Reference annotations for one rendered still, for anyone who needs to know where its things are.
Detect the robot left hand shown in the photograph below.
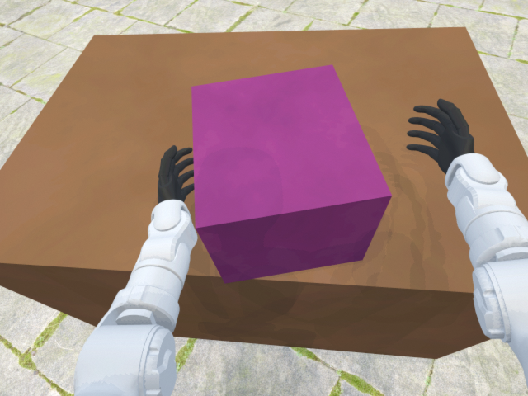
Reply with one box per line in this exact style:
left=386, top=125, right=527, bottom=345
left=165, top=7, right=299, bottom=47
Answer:
left=158, top=145, right=194, bottom=203

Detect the robot right upper arm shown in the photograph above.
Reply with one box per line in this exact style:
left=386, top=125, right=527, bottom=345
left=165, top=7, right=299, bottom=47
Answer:
left=473, top=258, right=528, bottom=388

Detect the carton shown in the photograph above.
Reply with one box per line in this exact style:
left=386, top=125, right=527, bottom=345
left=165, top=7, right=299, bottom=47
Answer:
left=191, top=65, right=392, bottom=284

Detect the pedestal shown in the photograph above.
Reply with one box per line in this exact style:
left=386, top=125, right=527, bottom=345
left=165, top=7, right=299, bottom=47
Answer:
left=0, top=27, right=528, bottom=359

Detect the left robot forearm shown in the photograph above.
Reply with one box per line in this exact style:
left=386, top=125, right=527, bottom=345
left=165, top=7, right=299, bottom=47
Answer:
left=74, top=200, right=197, bottom=393

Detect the robot left upper arm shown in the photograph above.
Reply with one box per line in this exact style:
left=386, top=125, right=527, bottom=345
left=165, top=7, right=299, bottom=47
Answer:
left=74, top=324, right=177, bottom=396

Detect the right robot forearm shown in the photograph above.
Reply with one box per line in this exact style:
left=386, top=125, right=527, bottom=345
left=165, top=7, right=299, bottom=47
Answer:
left=445, top=153, right=528, bottom=269

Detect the robot right hand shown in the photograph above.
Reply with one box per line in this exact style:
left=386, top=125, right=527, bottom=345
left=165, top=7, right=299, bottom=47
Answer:
left=407, top=99, right=475, bottom=174

